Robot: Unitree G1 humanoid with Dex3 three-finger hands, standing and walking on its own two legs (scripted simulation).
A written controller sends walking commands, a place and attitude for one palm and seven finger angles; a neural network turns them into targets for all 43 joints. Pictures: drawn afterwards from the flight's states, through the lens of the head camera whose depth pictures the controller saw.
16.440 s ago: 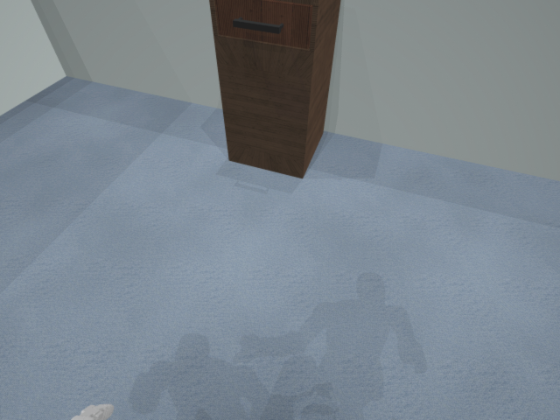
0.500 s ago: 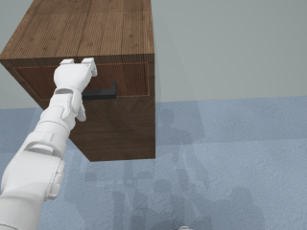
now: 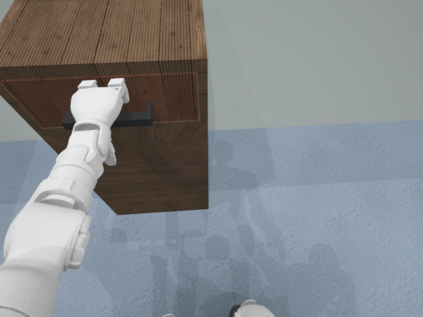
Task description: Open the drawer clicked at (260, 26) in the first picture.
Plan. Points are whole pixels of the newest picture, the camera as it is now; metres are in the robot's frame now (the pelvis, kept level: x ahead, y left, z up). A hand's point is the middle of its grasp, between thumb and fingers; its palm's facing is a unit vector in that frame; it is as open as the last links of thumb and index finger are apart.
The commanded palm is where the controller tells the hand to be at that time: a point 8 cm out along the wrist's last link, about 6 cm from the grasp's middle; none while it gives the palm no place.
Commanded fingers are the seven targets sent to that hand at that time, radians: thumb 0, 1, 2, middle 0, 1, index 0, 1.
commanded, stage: lower the fingers behind the handle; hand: left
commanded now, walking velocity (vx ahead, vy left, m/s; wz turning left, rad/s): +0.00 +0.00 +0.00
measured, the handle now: (110, 113) +0.54 +0.19 +0.02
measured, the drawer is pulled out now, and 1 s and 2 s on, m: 0.00 0.00 0.00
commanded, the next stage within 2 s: close the thumb around the handle in 0.90 s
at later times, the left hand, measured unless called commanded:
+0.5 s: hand (105, 137) +0.50 +0.20 -0.01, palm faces -0.03 -0.01 -1.00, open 13.8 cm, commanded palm +0.49 +0.20 +0.05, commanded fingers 0.00 -0.50 0.30 -0.30 -1.20 -0.30 -1.20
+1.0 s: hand (105, 136) +0.50 +0.20 -0.01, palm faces -0.05 -0.03 -1.00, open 13.7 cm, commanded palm +0.49 +0.20 +0.05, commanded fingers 0.00 -0.44 0.32 -0.30 -1.21 -0.30 -1.21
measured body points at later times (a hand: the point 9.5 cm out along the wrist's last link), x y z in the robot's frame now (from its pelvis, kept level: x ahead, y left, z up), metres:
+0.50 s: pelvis -0.01 +0.01 -0.02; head +0.12 +0.01 +0.41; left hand +0.49 +0.20 +0.04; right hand -0.04 -0.27 -0.15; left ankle -0.02 +0.11 -0.71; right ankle +0.01 -0.11 -0.71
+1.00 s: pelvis +0.00 +0.02 -0.02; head +0.12 +0.02 +0.41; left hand +0.50 +0.20 +0.05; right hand -0.01 -0.26 -0.15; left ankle -0.02 +0.11 -0.71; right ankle +0.01 -0.11 -0.71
